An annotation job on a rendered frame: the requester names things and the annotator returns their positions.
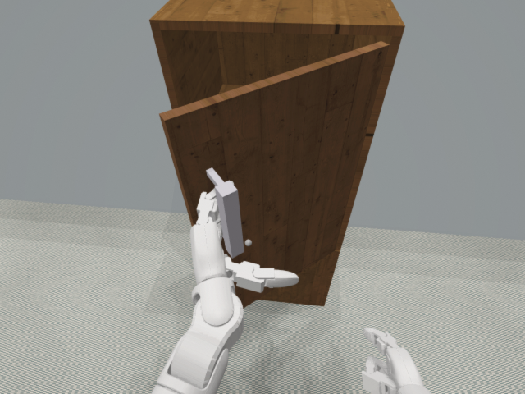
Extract cupboard door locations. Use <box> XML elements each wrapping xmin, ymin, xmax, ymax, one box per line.
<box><xmin>159</xmin><ymin>41</ymin><xmax>390</xmax><ymax>308</ymax></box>

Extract handle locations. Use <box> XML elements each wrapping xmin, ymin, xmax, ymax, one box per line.
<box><xmin>206</xmin><ymin>168</ymin><xmax>244</xmax><ymax>258</ymax></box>

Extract left robot hand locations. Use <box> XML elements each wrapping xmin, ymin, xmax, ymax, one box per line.
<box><xmin>190</xmin><ymin>181</ymin><xmax>299</xmax><ymax>293</ymax></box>

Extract right robot hand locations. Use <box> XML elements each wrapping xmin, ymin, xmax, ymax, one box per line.
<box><xmin>362</xmin><ymin>327</ymin><xmax>424</xmax><ymax>394</ymax></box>

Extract left robot forearm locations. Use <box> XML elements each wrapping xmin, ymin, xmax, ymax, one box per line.
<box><xmin>151</xmin><ymin>277</ymin><xmax>244</xmax><ymax>394</ymax></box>

